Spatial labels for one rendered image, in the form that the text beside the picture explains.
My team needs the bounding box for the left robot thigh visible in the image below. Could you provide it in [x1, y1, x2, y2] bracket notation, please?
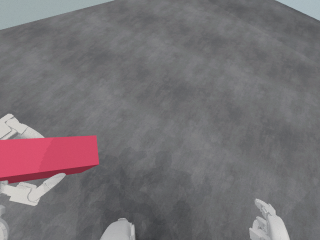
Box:
[100, 220, 136, 240]

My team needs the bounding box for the sponge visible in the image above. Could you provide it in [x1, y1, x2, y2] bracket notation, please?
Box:
[0, 135, 99, 184]

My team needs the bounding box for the robot left forearm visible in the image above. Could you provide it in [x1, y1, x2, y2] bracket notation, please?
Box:
[0, 205, 10, 240]

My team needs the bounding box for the right robot hand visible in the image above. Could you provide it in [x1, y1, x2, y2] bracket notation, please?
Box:
[249, 198, 290, 240]

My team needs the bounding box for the left robot hand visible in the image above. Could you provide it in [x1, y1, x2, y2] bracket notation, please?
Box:
[0, 114, 66, 206]

